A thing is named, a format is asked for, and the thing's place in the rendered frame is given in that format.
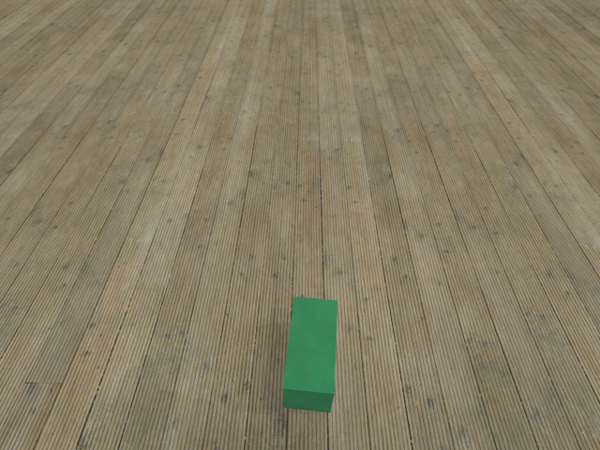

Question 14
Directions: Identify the carton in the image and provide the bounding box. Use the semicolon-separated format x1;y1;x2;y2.
282;297;338;413

